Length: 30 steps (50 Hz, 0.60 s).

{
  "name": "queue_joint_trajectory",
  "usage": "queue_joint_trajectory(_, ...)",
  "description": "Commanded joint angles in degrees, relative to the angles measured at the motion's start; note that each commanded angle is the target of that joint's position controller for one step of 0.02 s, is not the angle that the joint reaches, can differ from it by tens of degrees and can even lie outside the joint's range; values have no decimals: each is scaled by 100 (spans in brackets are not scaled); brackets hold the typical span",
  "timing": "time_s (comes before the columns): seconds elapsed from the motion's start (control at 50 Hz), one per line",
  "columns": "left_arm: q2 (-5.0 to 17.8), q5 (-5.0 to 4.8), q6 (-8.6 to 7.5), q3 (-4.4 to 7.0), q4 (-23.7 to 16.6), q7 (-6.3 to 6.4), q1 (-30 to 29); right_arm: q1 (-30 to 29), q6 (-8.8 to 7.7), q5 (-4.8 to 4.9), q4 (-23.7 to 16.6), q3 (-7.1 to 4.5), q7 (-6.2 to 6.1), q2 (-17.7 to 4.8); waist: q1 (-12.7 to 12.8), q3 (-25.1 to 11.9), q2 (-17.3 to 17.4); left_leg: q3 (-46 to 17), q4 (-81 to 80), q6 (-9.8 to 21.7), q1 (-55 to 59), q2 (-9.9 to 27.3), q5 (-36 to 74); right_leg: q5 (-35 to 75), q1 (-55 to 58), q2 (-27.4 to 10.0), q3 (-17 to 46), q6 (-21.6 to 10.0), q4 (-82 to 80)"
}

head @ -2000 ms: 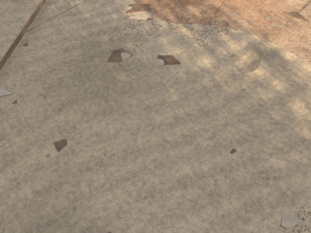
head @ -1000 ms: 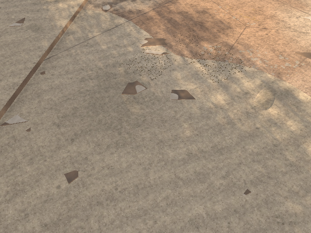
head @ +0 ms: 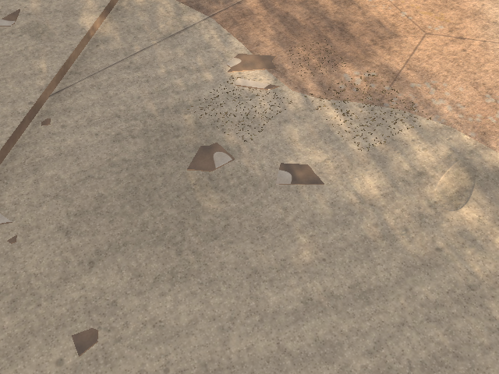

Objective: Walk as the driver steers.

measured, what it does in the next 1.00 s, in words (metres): walks ahead, turning right: left foot, then right foot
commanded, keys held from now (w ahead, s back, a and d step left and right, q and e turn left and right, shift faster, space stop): w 0.04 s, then w+e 0.58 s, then e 0.38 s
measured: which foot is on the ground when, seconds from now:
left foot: up 0.00-0.00, down 0.02-0.58, up 0.60-1.00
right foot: down 0.00-0.04, up 0.06-0.56, down 0.58-1.00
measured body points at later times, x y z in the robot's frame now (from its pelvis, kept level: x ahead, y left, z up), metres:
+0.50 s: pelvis +0.28 +0.00 +0.01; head +0.32 -0.01 +0.46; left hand +0.48 +0.18 -0.12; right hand +0.17 -0.21 -0.14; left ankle +0.15 +0.07 -0.72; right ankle +0.43 -0.12 -0.69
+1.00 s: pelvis +0.51 -0.06 +0.02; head +0.55 -0.10 +0.46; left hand +0.64 +0.19 -0.11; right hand +0.57 -0.36 -0.10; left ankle +0.69 +0.00 -0.68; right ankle +0.43 -0.08 -0.72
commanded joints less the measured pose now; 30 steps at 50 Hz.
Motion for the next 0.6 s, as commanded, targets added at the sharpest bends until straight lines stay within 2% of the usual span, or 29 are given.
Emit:
queue_joint_trajectory(0.02,994,-18,-7,186,-194,26,-77,2357,-119,-69,496,-336,-149,-848,-1295,-911,-427,-211,-443,395,2887,-74,-171,5926,-1216,-1231,111,-424,2893)
queue_joint_trajectory(0.04,704,-36,6,130,-339,-10,93,3163,-138,-199,605,-474,-183,-1372,-1405,-1610,272,-1932,-547,670,4058,1408,-1099,3320,-2286,-802,-121,-383,4808)
queue_joint_trajectory(0.06,302,-250,33,126,-359,-105,690,2934,-66,-127,538,-515,-116,-1515,-930,-2085,1383,-5000,-1718,1519,4944,2614,-1831,-528,-4133,293,267,-233,6797)
queue_joint_trajectory(0.08,738,-122,79,206,-485,-84,64,2130,-38,16,400,-463,-83,-1270,-722,-1291,400,-4421,-2020,1262,4145,2354,-2530,68,-4663,-241,710,-345,6880)
queue_joint_trajectory(0.1,771,-75,73,229,-654,-109,-533,1626,-90,43,299,-338,-68,-841,-645,-603,57,-3514,-2172,1026,3252,2178,-2269,584,-4663,-471,693,-361,6554)
queue_joint_trajectory(0.12,627,-68,82,225,-663,-116,-651,1493,-162,2,355,-256,-65,-559,-447,-180,-217,-2832,-2352,796,2529,1948,-1452,812,-4381,-659,697,-362,6173)
queue_joint_trajectory(0.14,540,25,153,240,-659,-128,-647,1579,-230,-6,454,-188,-104,-371,-289,-95,-153,-2269,-2389,584,2138,1719,-869,893,-4077,-788,742,-330,5855)
queue_joint_trajectory(0.16,403,78,245,224,-607,-164,-450,1653,-272,-3,528,-147,-146,-288,-149,-81,-21,-1813,-2436,433,1903,1558,-517,921,-3824,-822,730,-275,5677)
queue_joint_trajectory(0.2,358,91,376,245,-690,-206,-533,1949,-368,8,617,-146,-177,-406,-81,-41,84,-1336,-2492,346,1863,1470,86,1048,-3903,-826,653,-223,5483)
queue_joint_trajectory(0.24,404,71,462,260,-891,-245,-989,2120,-403,14,632,-169,-187,-573,-95,79,163,-912,-2587,226,1998,1403,382,1441,-4388,-891,565,-185,5232)
queue_joint_trajectory(0.26,435,59,481,264,-996,-267,-1252,2218,-404,10,636,-165,-191,-589,-138,136,185,-728,-2610,148,2098,1358,566,1672,-4629,-908,520,-165,5054)
queue_joint_trajectory(0.3,463,23,473,256,-1193,-306,-1743,2397,-404,12,646,-138,-200,-558,-232,218,234,-370,-2610,-1,2259,1238,1045,2132,-4888,-878,383,-130,4512)
queue_joint_trajectory(0.36,386,-9,432,193,-1427,-347,-2383,2609,-402,26,673,-100,-239,-552,-366,274,289,99,-2482,-137,2487,1125,1844,2602,-4764,-739,18,-99,3395)
queue_joint_trajectory(0.44,382,13,413,149,-1709,-370,-3028,3066,-354,20,817,-105,-335,-676,-559,297,325,411,-2208,-169,3323,1332,2892,2507,-4655,-501,-473,-256,2417)
queue_joint_trajectory(0.5,551,47,417,233,-1673,-340,-2698,3012,-288,2,822,-149,-433,-873,-299,-16,556,676,-1320,-228,3851,1494,5121,1776,-4055,-74,-740,-571,2261)
queue_joint_trajectory(0.52,642,54,422,281,-1582,-324,-2351,2919,-250,-16,791,-181,-463,-962,-116,-195,675,733,-794,-225,3907,1552,5683,1442,-3703,87,-782,-711,2272)
queue_joint_trajectory(0.54,774,62,417,349,-1443,-312,-1866,2810,-204,-37,727,-216,-457,-1052,104,-459,736,738,-22,-179,3866,1602,5773,1187,-3208,215,-746,-864,2152)
queue_joint_trajectory(0.56,945,94,388,445,-1259,-291,-1263,2711,-171,-37,646,-242,-413,-1112,379,-768,675,732,1034,-146,3558,1601,5168,1129,-2426,314,-593,-1029,1758)
queue_joint_trajectory(0.58,1276,164,366,592,-1099,-235,-586,2485,-173,2,484,-260,-346,-1132,805,-1097,255,798,2694,-247,2539,1419,3617,915,-1266,-165,207,-1311,1200)
queue_joint_trajectory(0.6,1857,116,429,757,-1248,-196,-810,2563,-220,78,54,-190,-226,-529,334,-1509,-1353,635,5061,-612,-150,117,-2003,1205,558,-1951,3306,-2145,912)
Keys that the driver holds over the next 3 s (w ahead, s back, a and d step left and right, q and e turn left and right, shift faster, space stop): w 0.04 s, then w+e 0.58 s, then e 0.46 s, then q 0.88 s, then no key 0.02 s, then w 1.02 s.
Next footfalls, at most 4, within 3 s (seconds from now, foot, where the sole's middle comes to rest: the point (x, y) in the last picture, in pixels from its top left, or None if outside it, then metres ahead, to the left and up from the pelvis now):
0.02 left None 0.19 0.07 -0.76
0.58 right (312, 366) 0.46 -0.10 -0.76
1.10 left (295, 272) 0.72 -0.06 -0.76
1.48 right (336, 336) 0.54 -0.16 -0.76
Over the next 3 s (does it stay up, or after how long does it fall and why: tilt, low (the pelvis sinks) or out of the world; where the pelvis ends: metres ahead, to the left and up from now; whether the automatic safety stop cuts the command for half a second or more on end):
stays up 0.95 -0.09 0.00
